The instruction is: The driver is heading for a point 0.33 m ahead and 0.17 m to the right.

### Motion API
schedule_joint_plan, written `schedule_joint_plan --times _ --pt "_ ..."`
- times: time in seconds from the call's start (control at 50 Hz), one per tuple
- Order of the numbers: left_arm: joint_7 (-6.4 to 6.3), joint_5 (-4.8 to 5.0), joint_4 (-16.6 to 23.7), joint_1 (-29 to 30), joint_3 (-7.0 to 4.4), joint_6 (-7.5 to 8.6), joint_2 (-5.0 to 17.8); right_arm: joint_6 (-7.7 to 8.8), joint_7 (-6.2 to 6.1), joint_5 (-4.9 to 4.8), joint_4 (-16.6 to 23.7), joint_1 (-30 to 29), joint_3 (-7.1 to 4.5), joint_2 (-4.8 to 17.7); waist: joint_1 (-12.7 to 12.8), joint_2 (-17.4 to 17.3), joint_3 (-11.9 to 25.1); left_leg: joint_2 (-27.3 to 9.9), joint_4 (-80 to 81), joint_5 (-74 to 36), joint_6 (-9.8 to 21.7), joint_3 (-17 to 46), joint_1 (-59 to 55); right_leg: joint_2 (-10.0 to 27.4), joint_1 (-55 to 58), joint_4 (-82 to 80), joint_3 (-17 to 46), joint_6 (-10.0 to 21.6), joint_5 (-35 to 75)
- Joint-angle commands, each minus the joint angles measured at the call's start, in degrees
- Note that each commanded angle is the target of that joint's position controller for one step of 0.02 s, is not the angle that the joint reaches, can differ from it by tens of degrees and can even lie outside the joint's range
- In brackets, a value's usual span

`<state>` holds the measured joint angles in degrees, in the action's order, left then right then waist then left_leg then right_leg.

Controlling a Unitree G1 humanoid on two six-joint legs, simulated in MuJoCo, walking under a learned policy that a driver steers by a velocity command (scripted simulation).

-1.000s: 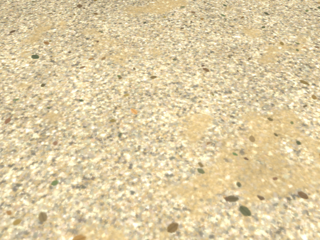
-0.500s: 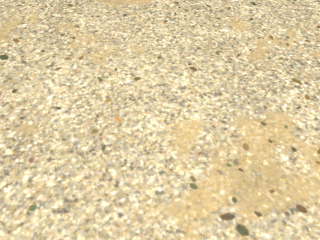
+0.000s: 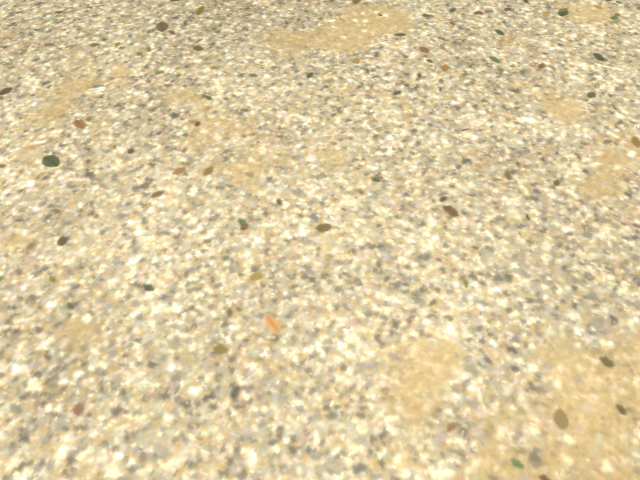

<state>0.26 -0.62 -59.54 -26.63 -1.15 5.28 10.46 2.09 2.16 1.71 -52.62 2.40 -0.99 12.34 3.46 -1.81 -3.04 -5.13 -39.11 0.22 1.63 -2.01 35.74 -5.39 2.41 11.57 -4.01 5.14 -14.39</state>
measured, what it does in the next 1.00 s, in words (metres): walks ahead: left foot, then right foot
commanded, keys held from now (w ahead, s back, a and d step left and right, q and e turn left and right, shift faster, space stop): w+e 0.34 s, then no key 0.66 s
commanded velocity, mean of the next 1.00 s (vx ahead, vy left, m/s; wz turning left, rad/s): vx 0.28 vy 0.00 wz -0.23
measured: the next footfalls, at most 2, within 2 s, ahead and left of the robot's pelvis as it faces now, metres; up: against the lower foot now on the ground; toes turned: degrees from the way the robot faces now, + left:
left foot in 0.14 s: +0.26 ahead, +0.11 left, +0.00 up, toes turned -1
right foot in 0.60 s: +0.43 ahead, -0.12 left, +0.00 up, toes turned -18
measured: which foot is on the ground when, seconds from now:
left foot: up 0.00-0.12, down 0.14-0.62, up 0.64-0.94, down 0.96-1.00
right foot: down 0.00-0.14, up 0.16-0.58, down 0.60-1.00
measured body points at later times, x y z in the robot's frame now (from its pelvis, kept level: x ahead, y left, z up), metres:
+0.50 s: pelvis +0.26 +0.02 +0.00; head +0.30 +0.01 +0.45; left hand +0.46 +0.22 -0.13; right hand +0.18 -0.22 -0.14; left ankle +0.22 +0.11 -0.74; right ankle +0.37 -0.14 -0.70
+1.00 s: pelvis +0.35 -0.02 -0.01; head +0.35 -0.02 +0.44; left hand +0.46 +0.19 -0.16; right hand +0.30 -0.25 -0.16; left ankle +0.38 +0.10 -0.74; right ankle +0.40 -0.11 -0.74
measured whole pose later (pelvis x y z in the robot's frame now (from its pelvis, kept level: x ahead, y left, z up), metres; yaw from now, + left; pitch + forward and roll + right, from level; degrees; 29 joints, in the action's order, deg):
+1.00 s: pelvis +0.35 -0.02 -0.01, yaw -15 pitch -1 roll +0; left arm -1.3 -0.3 -58.3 -12.8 -1.3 -0.2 10.2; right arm -1.1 -2.1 1.5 -61.1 16.0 -1.2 8.8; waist 0.2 0.2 -0.6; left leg -1.4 -28.5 15.5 0.1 -0.4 12.1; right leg -2.9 -16.4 23.9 -4.9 4.2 -6.9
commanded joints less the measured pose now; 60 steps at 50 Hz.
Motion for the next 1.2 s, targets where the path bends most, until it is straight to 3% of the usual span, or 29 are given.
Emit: schedule_joint_plan --times 0.02,0.08,0.12,0.14,0.16,0.18,0.2,0.24,0.26,0.34,0.42,0.46,0.52,0.56,0.58,0.6,0.62,0.64,0.66,0.7,0.72,0.78,0.86,0.94,0.96,0.98,1.02,1.08,1.2 --pt "-0.69 -0.38 1.0 -3.8 -1.46 0.14 8.5 0.98 -0.27 -0.20 5.5 -7.3 -0.33 3.1 0.1 4.9 -3.0 2.4 4.0 0.1 0.0 -1.4 -0.5 16.4 -0.9 -0.5 10.1 6.4 30.0" --pt "-1.19 -0.94 1.3 -1.7 -1.90 -0.34 9.9 1.98 -0.73 -0.46 5.9 -4.4 -0.94 4.8 -2.3 5.8 -1.4 4.5 8.3 6.8 1.5 -0.9 -7.3 17.1 1.6 5.6 11.4 5.5 39.5" --pt "-0.83 -0.44 1.7 0.2 -2.07 -0.32 10.3 3.20 -1.80 -0.05 1.9 9.7 -2.34 7.5 -8.4 4.5 6.0 6.0 14.1 6.2 3.8 -1.3 -26.7 13.8 -2.6 21.1 9.4 3.6 43.7" --pt "-0.59 0.35 3.6 0.9 -1.56 -0.01 8.4 3.78 -2.76 1.50 0.5 19.5 -3.65 11.8 -11.9 0.7 13.4 -4.8 14.5 10.9 6.5 9.5 -42.0 10.9 -13.4 36.0 7.7 2.6 28.5" --pt "-0.58 2.76 5.2 -6.0 -0.23 -0.37 1.1 3.22 -2.87 2.37 0.8 22.2 -5.18 17.4 -8.7 -12.1 22.4 -22.1 17.6 13.1 13.8 34.4 -58.5 1.8 -33.8 56.0 2.2 -0.1 -11.6" --pt "-1.26 1.08 4.3 -3.0 -2.11 -1.13 8.5 2.30 -2.51 0.70 1.6 19.0 -4.57 12.9 -8.8 -3.9 20.0 -20.5 21.5 17.8 13.6 38.5 -53.0 3.8 -38.1 61.8 6.8 0.9 -14.2" --pt "-1.03 0.62 5.2 1.3 -2.73 -1.26 8.7 2.33 -2.42 0.21 2.3 13.7 -3.44 8.9 -6.7 -1.3 10.7 -17.9 23.2 17.6 11.6 28.6 -44.4 6.5 -39.2 61.5 7.7 1.0 -8.9" --pt "-0.21 -0.20 5.8 4.6 -2.89 -1.86 6.6 3.12 -2.46 0.09 2.2 10.2 -2.54 4.9 -4.6 -1.6 3.6 -13.1 27.0 9.8 8.4 16.2 -33.0 9.7 -36.4 57.5 7.3 0.6 -3.7" --pt "0.33 -0.93 6.0 4.1 -2.98 -2.75 5.9 3.44 -2.72 -0.24 1.5 10.3 -2.27 3.9 -3.1 -2.7 2.3 -11.2 28.1 7.4 7.1 11.9 -29.5 10.4 -34.6 56.4 7.0 0.0 -3.0" --pt "1.68 -1.31 8.4 8.2 -3.03 -4.89 3.9 5.18 -2.75 -0.98 -0.1 13.8 -2.65 4.7 -1.7 -2.4 1.1 -10.6 30.7 0.5 7.1 3.8 -28.1 11.4 -37.8 54.6 5.6 -1.3 2.0" --pt "1.86 -1.32 11.0 14.7 -2.17 -4.53 2.6 5.21 -2.71 -0.47 -1.3 15.1 -2.16 4.3 -1.5 -2.7 -1.3 -6.9 27.7 -22.2 7.0 -5.7 -25.6 9.2 -35.3 38.9 2.7 -2.8 9.1" --pt "1.85 -1.19 11.7 18.3 -1.41 -4.14 2.0 4.97 -2.69 -0.70 -1.9 16.2 -2.20 5.5 -2.9 -3.7 -0.5 -6.0 26.4 -26.4 6.6 -8.1 -25.9 7.1 -30.1 29.8 -0.3 -2.6 13.1" --pt "1.32 -1.52 11.9 18.9 -1.35 -3.72 3.5 4.15 -3.01 -0.86 -3.4 18.4 -2.55 7.1 -3.3 -4.8 1.4 -7.8 22.1 -30.5 6.2 -7.3 -31.5 5.9 -26.8 24.4 -0.7 -1.2 11.9" --pt "0.90 -1.97 10.6 15.4 -1.80 -2.98 5.2 3.24 -3.56 -0.96 -3.9 18.3 -2.79 7.5 -1.8 -4.9 2.9 -8.5 15.8 -32.1 5.5 -6.4 -34.1 4.7 -23.0 20.5 -0.1 0.5 9.5" --pt "0.67 -2.46 8.8 10.6 -2.21 -2.18 6.0 2.64 -3.72 -1.21 -4.0 18.0 -2.83 7.5 0.5 -2.8 4.9 -7.1 8.6 -28.8 4.4 -7.1 -34.0 3.8 -17.2 15.0 0.0 1.5 13.2" --pt "0.30 -3.09 7.4 6.9 -2.90 -1.17 9.0 2.29 -3.67 -1.32 -4.0 20.3 -2.72 7.0 1.2 2.0 8.2 -4.1 -0.4 -17.9 2.5 -8.7 -30.1 7.4 -8.8 12.2 2.8 2.3 30.7" --pt "-0.18 -3.73 7.5 3.1 -3.79 -0.70 13.5 2.03 -3.65 -2.12 -2.6 25.2 -1.54 2.3 0.4 12.1 16.6 0.8 -16.9 14.8 0.5 -9.6 -17.2 23.9 8.0 19.4 16.9 8.3 65.4" --pt "-0.49 -0.27 6.8 2.5 -3.20 -1.33 11.6 0.64 -3.59 -3.63 -4.7 29.2 -1.28 1.5 -0.2 12.8 25.5 6.1 -25.6 38.0 -0.6 -1.5 -14.6 30.4 10.7 17.4 25.9 16.0 72.2" --pt "-0.68 0.91 7.6 5.9 -2.84 -2.19 10.2 -0.60 -3.53 -2.35 -5.0 26.6 -2.15 4.0 -1.1 7.1 21.2 4.1 -26.5 37.0 -0.9 2.3 -14.0 27.6 3.9 13.7 21.7 15.4 58.4" --pt "-1.59 0.26 8.1 13.8 -1.41 -2.93 6.3 -1.26 -3.35 -0.38 -3.8 19.2 -1.92 2.1 -3.3 5.9 7.4 2.2 -22.1 31.3 -1.2 3.0 -12.2 22.4 -10.0 6.8 16.5 11.3 39.3" --pt "-2.04 0.11 8.2 16.0 -0.94 -3.10 5.1 -1.83 -3.36 0.13 -4.0 19.3 -1.91 1.9 -5.0 6.4 5.2 1.6 -18.2 28.2 -1.5 3.1 -15.2 20.0 -15.1 4.8 13.6 9.1 35.0" --pt "-1.93 -0.77 7.2 15.9 -0.77 -2.71 5.2 -3.34 -3.67 0.02 -6.6 22.6 -1.61 0.2 -6.3 5.8 6.9 3.2 -12.0 25.2 -1.6 1.7 -21.4 17.4 -18.5 3.7 10.4 7.5 28.6" --pt "-1.65 -0.88 5.4 15.0 -0.94 -3.21 6.1 -4.34 -4.47 -0.44 -6.8 18.9 -1.45 0.5 -4.8 8.2 5.8 3.6 -1.6 22.3 -1.4 1.3 -23.3 16.6 -20.2 0.9 12.1 6.5 5.3" --pt "-1.85 0.17 4.1 15.2 -1.18 -4.94 6.2 -3.69 -4.39 -0.04 -8.4 20.3 -0.94 -0.1 -5.7 5.4 1.9 3.5 13.7 13.3 0.2 1.2 -30.5 15.4 -26.6 -0.5 13.8 1.8 -14.2" --pt "-1.82 0.22 3.6 14.0 -1.15 -5.14 5.5 -3.10 -4.45 0.45 -8.3 20.6 -0.88 0.9 -5.2 3.2 0.4 0.3 18.3 13.8 0.9 5.1 -30.7 14.1 -27.4 0.6 13.4 -0.6 -14.9" --pt "-1.65 0.83 3.5 11.9 -1.21 -5.34 4.5 -2.58 -4.52 0.03 -7.9 18.5 -1.10 3.1 -2.5 -1.6 -1.9 -2.2 20.7 20.1 2.0 9.3 -24.5 10.3 -25.3 1.6 10.1 -2.2 -10.5" --pt "-1.36 0.43 2.2 11.8 -1.00 -5.33 3.5 -1.38 -4.30 -0.83 -8.1 15.6 -0.31 0.7 -1.4 -4.9 -2.0 -2.8 26.3 26.1 1.1 10.8 -13.5 8.5 -11.9 6.9 7.4 -2.6 1.5" --pt "-1.28 -0.29 0.4 9.8 -1.04 -4.82 4.3 -0.64 -4.57 -1.21 -8.4 15.4 -0.45 1.2 -1.0 -2.3 -0.6 -1.2 25.6 21.0 0.2 8.6 -16.0 9.7 -9.9 7.0 8.3 -2.1 3.8" --pt "-1.78 0.05 -1.8 9.6 -0.38 -4.47 3.2 -1.05 -4.51 -0.95 -9.8 19.4 -0.23 0.0 -2.9 1.6 -1.0 -0.3 22.9 16.2 1.2 7.2 -21.3 10.2 -14.1 5.2 8.9 -2.4 2.4"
